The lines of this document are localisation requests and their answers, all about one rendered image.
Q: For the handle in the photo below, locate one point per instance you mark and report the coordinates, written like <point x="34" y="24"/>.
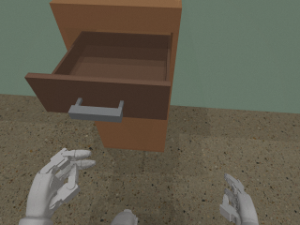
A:
<point x="91" y="113"/>

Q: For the cabinet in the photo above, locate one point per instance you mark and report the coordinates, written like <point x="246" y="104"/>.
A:
<point x="150" y="17"/>

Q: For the robot left hand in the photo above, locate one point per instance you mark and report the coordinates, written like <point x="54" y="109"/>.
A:
<point x="41" y="202"/>

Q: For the drawer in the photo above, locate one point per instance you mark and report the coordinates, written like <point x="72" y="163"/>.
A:
<point x="104" y="68"/>

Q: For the robot right hand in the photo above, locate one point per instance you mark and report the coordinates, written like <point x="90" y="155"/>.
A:
<point x="242" y="208"/>

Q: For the left robot thigh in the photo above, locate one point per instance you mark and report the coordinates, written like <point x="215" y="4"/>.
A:
<point x="125" y="218"/>

